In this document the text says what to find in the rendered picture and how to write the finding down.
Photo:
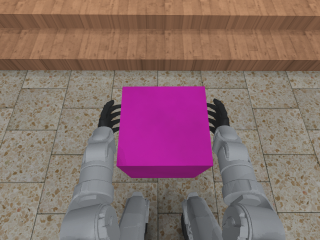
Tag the robot right shin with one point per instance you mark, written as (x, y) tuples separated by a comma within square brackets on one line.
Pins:
[(188, 228)]

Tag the robot left forearm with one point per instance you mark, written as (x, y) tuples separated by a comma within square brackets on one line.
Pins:
[(96, 173)]

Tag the right robot hand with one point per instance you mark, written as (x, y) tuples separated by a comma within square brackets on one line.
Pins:
[(220, 115)]

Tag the robot left upper arm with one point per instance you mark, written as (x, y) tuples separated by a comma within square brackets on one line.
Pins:
[(95, 222)]

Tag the robot right upper arm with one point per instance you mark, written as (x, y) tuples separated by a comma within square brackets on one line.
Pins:
[(249, 222)]

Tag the carton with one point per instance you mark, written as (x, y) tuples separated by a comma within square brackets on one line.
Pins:
[(164, 132)]

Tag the robot left foot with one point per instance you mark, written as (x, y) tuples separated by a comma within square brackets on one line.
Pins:
[(146, 224)]

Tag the left robot hand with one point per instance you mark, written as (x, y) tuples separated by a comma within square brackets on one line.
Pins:
[(106, 116)]

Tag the robot right forearm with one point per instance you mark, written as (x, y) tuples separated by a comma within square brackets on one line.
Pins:
[(239, 181)]

